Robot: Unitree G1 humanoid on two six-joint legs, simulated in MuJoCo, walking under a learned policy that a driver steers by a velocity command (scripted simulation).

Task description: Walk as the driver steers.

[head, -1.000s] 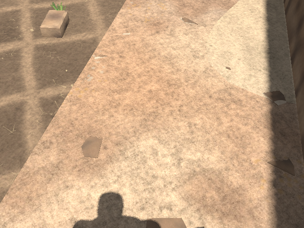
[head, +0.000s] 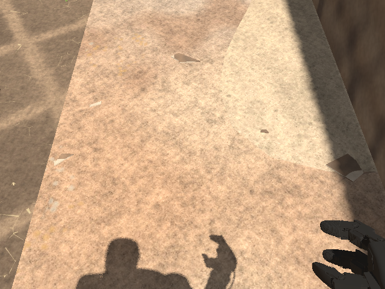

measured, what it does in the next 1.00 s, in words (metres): walks ahead: right foot, then left foot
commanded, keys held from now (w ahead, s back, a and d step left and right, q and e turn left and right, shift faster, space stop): e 0.12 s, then no key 0.18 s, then q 0.02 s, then w+q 0.56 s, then q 0.12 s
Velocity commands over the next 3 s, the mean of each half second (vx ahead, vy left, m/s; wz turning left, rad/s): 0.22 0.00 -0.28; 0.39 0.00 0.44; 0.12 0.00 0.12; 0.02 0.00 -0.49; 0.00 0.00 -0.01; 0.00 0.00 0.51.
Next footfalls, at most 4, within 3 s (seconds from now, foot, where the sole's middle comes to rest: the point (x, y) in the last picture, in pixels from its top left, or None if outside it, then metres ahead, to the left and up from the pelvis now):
0.40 right None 0.22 -0.13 -0.75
0.84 left None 0.41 0.15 -0.75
1.30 right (216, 225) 0.66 0.03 -0.75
1.66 left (152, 246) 0.56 0.25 -0.75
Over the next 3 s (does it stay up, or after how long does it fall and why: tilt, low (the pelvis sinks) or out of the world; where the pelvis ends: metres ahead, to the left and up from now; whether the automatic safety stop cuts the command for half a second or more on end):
stays up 0.50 0.13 0.03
